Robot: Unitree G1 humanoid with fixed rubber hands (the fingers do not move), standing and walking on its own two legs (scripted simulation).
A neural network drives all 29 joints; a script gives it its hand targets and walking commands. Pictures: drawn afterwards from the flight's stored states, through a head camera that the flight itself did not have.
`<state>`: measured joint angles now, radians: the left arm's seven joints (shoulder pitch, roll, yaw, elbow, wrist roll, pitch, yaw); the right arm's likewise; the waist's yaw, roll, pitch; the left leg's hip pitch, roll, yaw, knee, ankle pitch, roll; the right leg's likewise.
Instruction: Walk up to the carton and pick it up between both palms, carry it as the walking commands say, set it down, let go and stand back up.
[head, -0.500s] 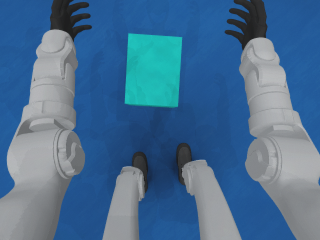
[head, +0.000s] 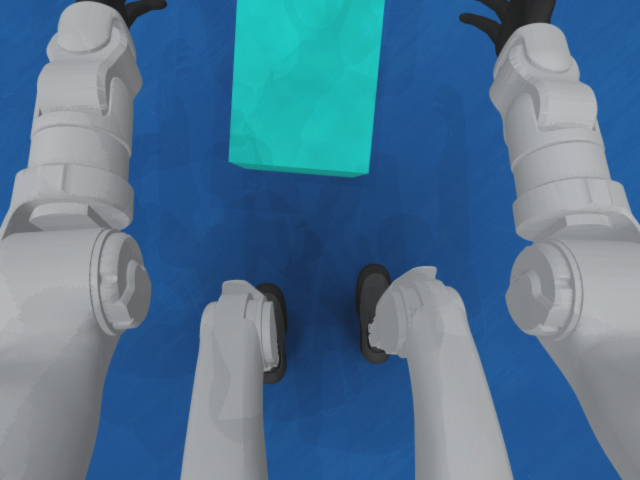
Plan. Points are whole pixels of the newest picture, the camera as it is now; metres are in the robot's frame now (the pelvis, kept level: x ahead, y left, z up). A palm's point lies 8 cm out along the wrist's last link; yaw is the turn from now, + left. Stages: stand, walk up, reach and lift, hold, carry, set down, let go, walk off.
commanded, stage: reach and lift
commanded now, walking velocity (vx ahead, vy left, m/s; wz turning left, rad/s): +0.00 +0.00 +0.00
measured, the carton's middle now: (305, 90) +0.57 +0.01 -0.42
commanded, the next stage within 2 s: none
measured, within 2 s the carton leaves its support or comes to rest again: neither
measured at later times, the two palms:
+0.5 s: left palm (173, 66) +0.56 +0.18 -0.27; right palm (453, 78) +0.54 -0.19 -0.27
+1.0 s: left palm (196, 87) +0.56 +0.17 -0.35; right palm (433, 94) +0.54 -0.19 -0.35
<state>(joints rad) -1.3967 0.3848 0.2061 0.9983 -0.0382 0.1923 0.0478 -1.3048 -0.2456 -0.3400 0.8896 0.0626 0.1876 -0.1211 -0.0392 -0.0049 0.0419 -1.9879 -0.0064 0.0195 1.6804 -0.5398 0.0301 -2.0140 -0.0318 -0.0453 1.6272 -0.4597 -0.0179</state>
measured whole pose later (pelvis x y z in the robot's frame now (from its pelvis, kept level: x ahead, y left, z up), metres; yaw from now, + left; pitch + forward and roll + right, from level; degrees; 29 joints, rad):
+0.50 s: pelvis -0.02 +0.00 -0.11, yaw -1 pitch +41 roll -2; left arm -1.60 0.45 0.06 1.17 -0.17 0.13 0.07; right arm -1.52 -0.32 -0.22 1.10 0.19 0.12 -0.14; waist -0.03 -0.02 0.32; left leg -2.18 0.01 0.02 2.10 -0.63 0.04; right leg -2.22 -0.03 -0.05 2.03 -0.52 -0.03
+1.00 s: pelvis -0.02 +0.00 -0.17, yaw -1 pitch +34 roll -2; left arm -1.68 0.47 -0.05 1.23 -0.26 0.10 0.08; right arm -1.64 -0.37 -0.13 1.23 0.27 0.07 -0.14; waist -0.03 -0.01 0.52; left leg -2.25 0.01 0.02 2.31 -0.65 0.05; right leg -2.29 -0.04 -0.05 2.24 -0.54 -0.03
